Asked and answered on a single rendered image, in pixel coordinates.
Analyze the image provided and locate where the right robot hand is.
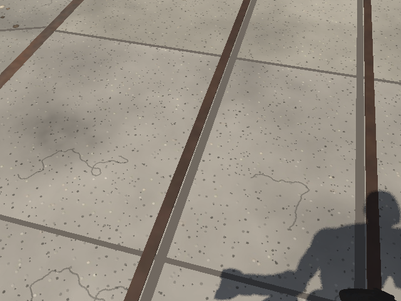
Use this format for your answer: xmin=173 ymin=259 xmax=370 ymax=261
xmin=339 ymin=288 xmax=396 ymax=301

